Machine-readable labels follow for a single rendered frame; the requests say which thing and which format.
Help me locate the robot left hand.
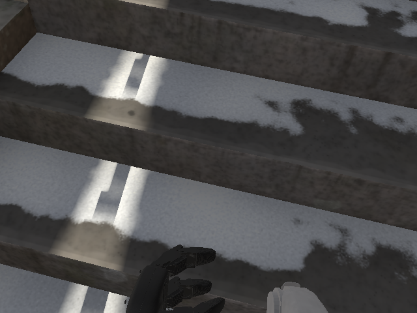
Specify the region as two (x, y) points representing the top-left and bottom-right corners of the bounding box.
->
(124, 245), (225, 313)

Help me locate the right robot shin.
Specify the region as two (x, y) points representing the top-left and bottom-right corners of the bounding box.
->
(281, 282), (300, 290)

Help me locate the right robot thigh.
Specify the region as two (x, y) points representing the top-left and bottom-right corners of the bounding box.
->
(266, 286), (328, 313)

